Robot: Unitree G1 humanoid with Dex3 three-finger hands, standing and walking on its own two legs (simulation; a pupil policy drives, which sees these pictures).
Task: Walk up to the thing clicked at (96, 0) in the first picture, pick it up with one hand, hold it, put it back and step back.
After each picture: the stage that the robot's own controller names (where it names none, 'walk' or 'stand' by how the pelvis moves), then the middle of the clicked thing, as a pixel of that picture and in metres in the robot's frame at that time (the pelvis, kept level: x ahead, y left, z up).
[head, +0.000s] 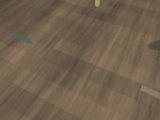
stand; (97, 1) +2.18 -0.19 -0.72
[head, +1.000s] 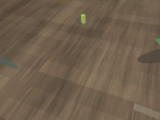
walk; (83, 18) +2.04 +0.18 -0.70
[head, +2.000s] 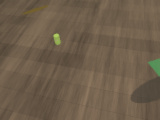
walk; (57, 39) +1.37 +0.42 -0.72
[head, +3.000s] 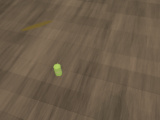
walk; (57, 70) +0.91 +0.35 -0.72
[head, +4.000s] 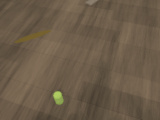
walk; (58, 98) +0.57 +0.26 -0.69
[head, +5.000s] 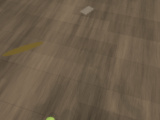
stand; out of the picture +0.38 +0.25 -0.69
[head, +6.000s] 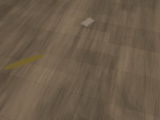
stand; out of the picture +0.31 +0.23 -0.72
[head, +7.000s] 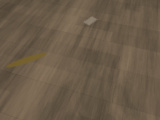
stand; out of the picture +0.32 +0.23 -0.73
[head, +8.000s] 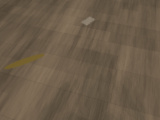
stand; out of the picture +0.31 +0.26 -0.73
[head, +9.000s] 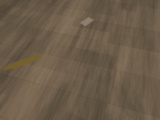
stand; out of the picture +0.31 +0.26 -0.73
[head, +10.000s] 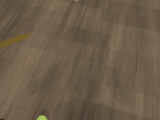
go down; out of the picture +0.33 +0.26 -0.69
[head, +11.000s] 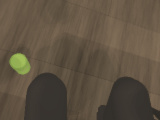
go down; (20, 64) +0.39 +0.28 -0.30
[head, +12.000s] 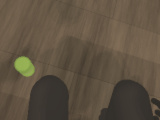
close in; (25, 67) +0.38 +0.28 -0.31
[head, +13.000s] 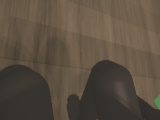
close in; out of the picture +0.37 +0.31 -0.22
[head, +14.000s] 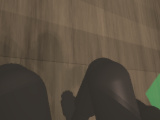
close; out of the picture +0.36 +0.32 -0.22
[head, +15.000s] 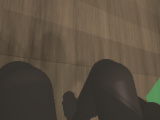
lift; out of the picture +0.32 +0.29 -0.22
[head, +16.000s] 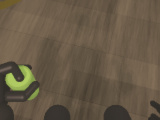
lift; (24, 84) +0.31 +0.20 -0.01
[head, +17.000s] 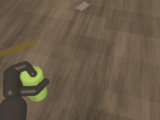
hold; (34, 84) +0.33 +0.18 +0.00
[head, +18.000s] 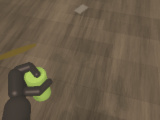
hold; (38, 84) +0.34 +0.17 +0.00
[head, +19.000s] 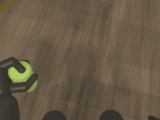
crouch; (24, 77) +0.35 +0.21 -0.07
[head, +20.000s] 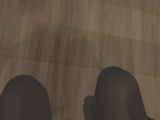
lower; out of the picture +0.41 +0.30 -0.16
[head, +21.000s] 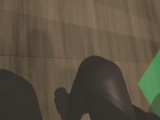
lower; out of the picture +0.38 +0.33 -0.22
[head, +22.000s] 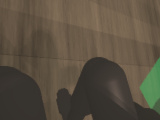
lower; out of the picture +0.37 +0.32 -0.22
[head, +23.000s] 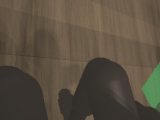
lower; out of the picture +0.37 +0.32 -0.22
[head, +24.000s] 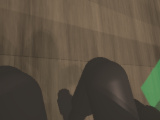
lower; out of the picture +0.37 +0.32 -0.22
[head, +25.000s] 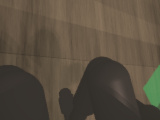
open; out of the picture +0.36 +0.31 -0.22
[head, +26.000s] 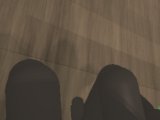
stand; out of the picture +0.37 +0.28 -0.23
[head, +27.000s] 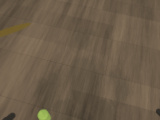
stand; (44, 116) +0.34 +0.24 -0.59
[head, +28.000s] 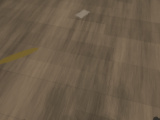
stand; out of the picture +0.33 +0.24 -0.66
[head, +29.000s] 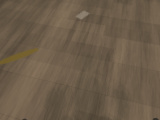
stand; out of the picture +0.33 +0.23 -0.67
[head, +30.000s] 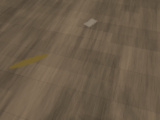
stand; out of the picture +0.35 +0.23 -0.72
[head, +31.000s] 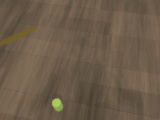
walk; (57, 105) +0.44 +0.22 -0.69
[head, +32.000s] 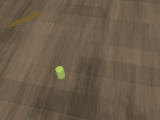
walk; (60, 72) +0.74 +0.24 -0.70
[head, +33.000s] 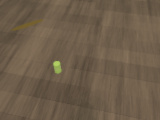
stand; (57, 67) +0.95 +0.28 -0.71
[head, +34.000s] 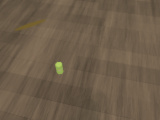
stand; (59, 68) +0.94 +0.27 -0.73
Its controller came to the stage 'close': yes
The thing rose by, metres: 0.71
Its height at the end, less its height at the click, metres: +0.00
